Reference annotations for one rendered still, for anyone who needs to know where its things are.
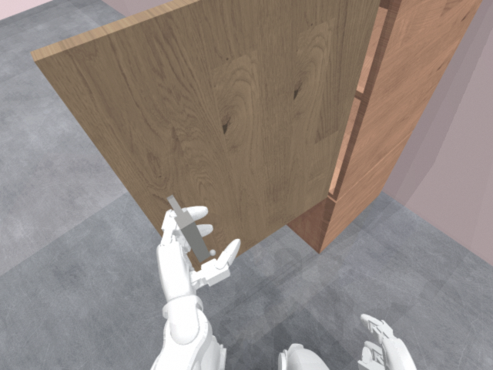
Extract right robot hand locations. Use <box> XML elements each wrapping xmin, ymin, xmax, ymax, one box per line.
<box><xmin>357</xmin><ymin>314</ymin><xmax>417</xmax><ymax>370</ymax></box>

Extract cupboard door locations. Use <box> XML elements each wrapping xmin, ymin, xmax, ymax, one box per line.
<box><xmin>30</xmin><ymin>0</ymin><xmax>381</xmax><ymax>272</ymax></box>

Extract robot left forearm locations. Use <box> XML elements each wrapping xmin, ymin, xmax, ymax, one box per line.
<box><xmin>150</xmin><ymin>294</ymin><xmax>213</xmax><ymax>370</ymax></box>

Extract handle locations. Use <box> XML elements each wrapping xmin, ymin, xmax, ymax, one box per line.
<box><xmin>167</xmin><ymin>195</ymin><xmax>210</xmax><ymax>262</ymax></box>

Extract right robot thigh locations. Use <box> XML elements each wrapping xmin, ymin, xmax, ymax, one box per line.
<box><xmin>278</xmin><ymin>348</ymin><xmax>330</xmax><ymax>370</ymax></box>

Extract left robot hand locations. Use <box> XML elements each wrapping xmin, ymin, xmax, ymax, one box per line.
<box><xmin>156</xmin><ymin>206</ymin><xmax>240</xmax><ymax>303</ymax></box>

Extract robot thigh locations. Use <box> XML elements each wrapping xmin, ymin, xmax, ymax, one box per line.
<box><xmin>201</xmin><ymin>341</ymin><xmax>226</xmax><ymax>370</ymax></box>
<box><xmin>278</xmin><ymin>348</ymin><xmax>330</xmax><ymax>370</ymax></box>

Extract left robot thigh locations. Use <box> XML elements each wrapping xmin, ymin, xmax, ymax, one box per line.
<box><xmin>201</xmin><ymin>341</ymin><xmax>226</xmax><ymax>370</ymax></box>

